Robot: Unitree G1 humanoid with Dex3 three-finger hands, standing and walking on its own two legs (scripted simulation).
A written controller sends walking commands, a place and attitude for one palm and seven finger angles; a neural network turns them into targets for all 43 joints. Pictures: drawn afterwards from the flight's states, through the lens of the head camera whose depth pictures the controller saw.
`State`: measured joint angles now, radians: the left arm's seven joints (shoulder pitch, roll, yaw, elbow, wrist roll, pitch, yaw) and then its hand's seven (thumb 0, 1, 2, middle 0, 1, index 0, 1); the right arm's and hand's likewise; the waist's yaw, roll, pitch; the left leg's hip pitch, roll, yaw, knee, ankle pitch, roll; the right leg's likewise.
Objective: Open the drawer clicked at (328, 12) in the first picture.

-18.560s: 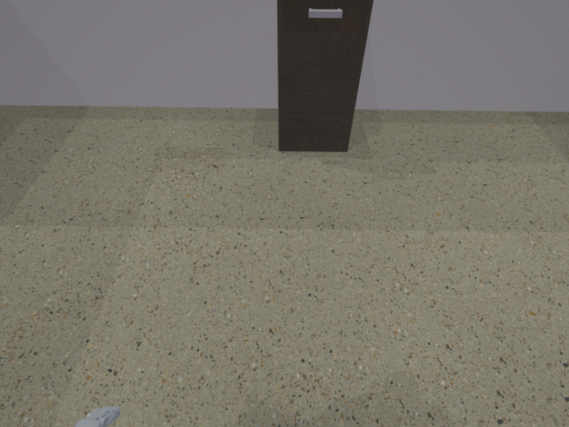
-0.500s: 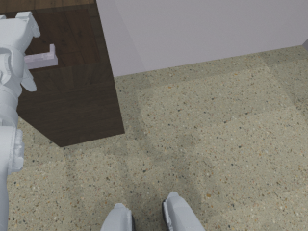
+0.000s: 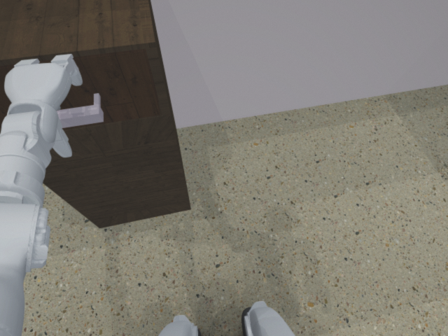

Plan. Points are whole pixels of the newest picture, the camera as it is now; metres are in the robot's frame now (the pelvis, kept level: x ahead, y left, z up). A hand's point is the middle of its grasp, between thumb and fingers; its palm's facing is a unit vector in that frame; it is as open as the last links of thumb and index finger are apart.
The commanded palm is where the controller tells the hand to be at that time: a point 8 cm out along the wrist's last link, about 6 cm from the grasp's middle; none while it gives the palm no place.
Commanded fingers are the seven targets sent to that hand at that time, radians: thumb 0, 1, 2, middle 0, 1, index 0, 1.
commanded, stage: re-aim the fingers above the handle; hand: left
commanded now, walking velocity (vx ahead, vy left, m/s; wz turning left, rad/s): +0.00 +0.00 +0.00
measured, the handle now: (65, 110) +0.56 +0.27 +0.03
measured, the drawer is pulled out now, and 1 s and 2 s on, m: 0.00 0.00 0.00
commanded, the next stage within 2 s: none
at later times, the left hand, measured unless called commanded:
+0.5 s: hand (58, 107) +0.52 +0.25 +0.08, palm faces -0.03 +0.00 -1.00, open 13.6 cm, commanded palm +0.51 +0.27 +0.12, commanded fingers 0.00 -0.50 0.30 -0.30 -1.20 -0.30 -1.20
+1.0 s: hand (57, 108) +0.52 +0.26 +0.08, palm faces -0.03 +0.00 -1.00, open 13.7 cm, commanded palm +0.51 +0.28 +0.13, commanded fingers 0.00 -0.50 0.30 -0.30 -1.20 -0.30 -1.20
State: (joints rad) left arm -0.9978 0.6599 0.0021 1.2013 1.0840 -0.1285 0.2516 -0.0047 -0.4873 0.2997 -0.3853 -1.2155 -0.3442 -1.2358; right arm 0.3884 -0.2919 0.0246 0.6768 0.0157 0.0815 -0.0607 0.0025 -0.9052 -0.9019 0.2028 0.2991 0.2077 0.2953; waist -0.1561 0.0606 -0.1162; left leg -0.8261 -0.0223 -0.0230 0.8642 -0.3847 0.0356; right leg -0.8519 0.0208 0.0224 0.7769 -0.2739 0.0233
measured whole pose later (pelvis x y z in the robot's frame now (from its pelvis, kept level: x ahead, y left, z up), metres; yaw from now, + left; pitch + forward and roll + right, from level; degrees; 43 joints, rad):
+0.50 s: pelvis +0.01 -0.01 +0.01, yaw +0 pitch +19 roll -1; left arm -0.97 0.65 0.01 1.19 1.09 -0.13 0.26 0.00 -0.49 0.30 -0.37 -1.21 -0.34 -1.24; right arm 0.35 -0.29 0.01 0.68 0.01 0.09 -0.06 0.00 -0.91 -0.90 0.20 0.30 0.21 0.30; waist -0.14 0.05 -0.11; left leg -0.77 -0.01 -0.03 0.83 -0.39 0.02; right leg -0.80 0.03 0.01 0.75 -0.28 0.01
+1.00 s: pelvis +0.02 +0.00 +0.01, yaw +0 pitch +19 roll -1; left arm -0.92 0.64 0.04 1.15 1.09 -0.15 0.27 0.00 -0.49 0.30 -0.37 -1.22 -0.35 -1.22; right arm 0.36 -0.29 0.00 0.69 0.00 0.10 -0.05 0.00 -0.91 -0.90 0.20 0.30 0.21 0.30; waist -0.14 0.06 -0.11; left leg -0.75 -0.02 -0.01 0.81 -0.39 0.03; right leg -0.78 0.02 0.03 0.74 -0.28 0.02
